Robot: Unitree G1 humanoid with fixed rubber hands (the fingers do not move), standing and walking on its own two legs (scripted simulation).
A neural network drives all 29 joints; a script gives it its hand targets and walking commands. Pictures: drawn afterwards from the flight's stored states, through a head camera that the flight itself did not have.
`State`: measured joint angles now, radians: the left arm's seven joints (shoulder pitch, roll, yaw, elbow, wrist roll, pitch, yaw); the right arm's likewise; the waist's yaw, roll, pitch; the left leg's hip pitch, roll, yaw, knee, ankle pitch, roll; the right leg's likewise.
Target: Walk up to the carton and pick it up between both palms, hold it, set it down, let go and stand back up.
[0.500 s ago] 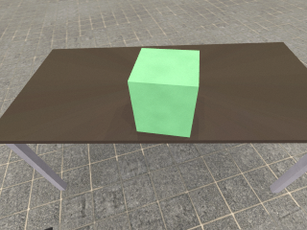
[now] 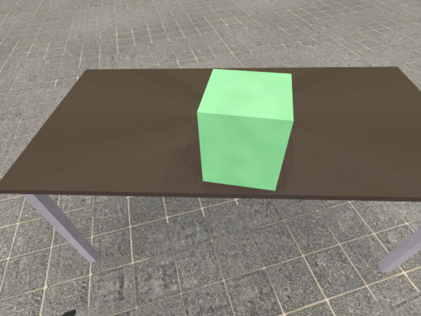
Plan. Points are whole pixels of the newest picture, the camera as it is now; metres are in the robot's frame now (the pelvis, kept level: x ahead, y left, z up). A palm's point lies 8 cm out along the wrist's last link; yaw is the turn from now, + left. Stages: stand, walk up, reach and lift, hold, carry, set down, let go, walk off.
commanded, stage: walk up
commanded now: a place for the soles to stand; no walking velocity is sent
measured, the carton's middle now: (244, 130) +0.60 -0.06 +0.01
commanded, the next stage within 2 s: none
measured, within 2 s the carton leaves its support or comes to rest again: neither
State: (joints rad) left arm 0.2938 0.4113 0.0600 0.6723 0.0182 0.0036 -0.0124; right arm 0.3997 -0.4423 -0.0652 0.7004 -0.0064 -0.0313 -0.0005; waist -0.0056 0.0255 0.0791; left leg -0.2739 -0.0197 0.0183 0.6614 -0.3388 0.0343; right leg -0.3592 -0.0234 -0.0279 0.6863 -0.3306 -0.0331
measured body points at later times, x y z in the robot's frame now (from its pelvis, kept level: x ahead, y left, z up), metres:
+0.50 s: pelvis +0.01 +0.01 +0.01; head +0.03 +0.00 +0.46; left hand +0.14 +0.32 -0.07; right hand +0.09 -0.31 -0.09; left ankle +0.02 +0.10 -0.72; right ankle +0.06 -0.12 -0.72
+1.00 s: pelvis +0.10 -0.04 +0.00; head +0.12 -0.05 +0.45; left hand +0.23 +0.28 -0.07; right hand +0.16 -0.38 -0.09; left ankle +0.02 +0.10 -0.72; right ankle +0.16 -0.16 -0.71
